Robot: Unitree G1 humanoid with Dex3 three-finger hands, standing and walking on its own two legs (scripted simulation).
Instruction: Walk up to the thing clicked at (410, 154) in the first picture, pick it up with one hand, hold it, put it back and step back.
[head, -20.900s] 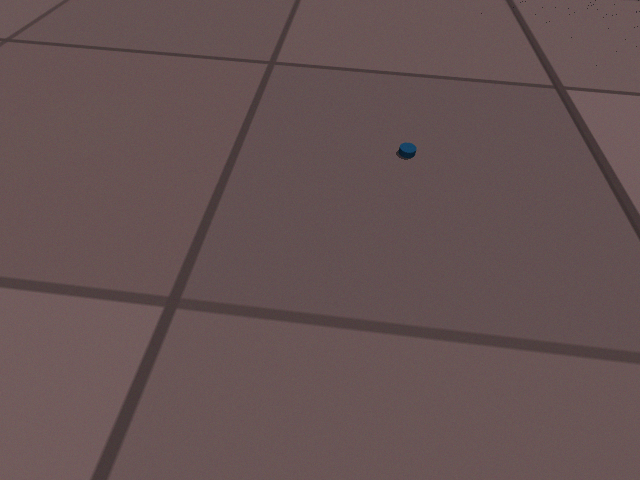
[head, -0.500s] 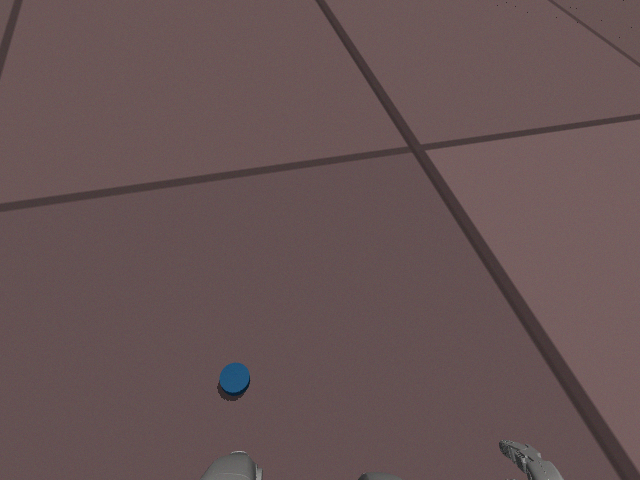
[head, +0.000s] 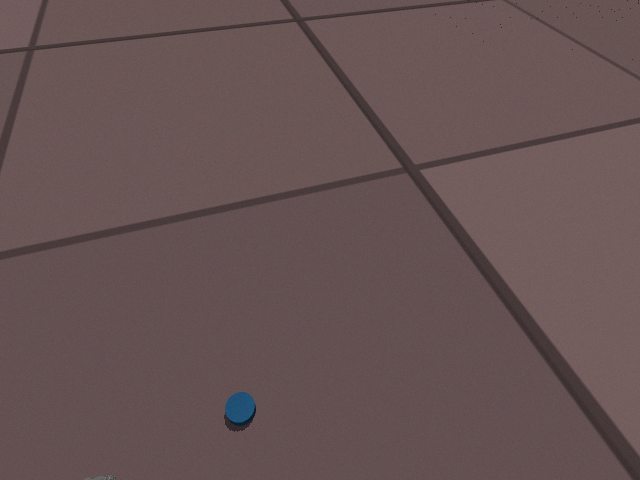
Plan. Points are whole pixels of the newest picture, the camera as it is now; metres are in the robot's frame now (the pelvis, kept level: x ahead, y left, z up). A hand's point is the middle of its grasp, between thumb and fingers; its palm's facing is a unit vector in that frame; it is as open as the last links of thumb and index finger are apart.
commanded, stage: walk up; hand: left
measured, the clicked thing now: (240, 408) +0.43 +0.21 -0.76
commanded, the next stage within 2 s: none
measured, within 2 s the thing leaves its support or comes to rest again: neither
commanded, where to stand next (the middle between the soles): +0.06 -0.03 m, yaw +2 degrees
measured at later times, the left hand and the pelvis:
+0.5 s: hand out of the picture +0.08 +0.26 -0.15, palm faces -0.01 -0.94 -0.33, open 7.4 cm; pelvis +0.01 +0.01 +0.01, yaw +1 degrees
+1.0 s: hand out of the picture +0.03 +0.26 -0.16, palm faces +0.02 -0.91 -0.42, open 7.4 cm; pelvis -0.03 -0.03 -0.02, yaw +2 degrees
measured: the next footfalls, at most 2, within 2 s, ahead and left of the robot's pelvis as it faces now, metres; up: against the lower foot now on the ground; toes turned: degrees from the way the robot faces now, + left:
left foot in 1.36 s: -0.06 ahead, +0.13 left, +0.00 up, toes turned +7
right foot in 1.64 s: +0.08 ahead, -0.14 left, +0.00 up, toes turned +5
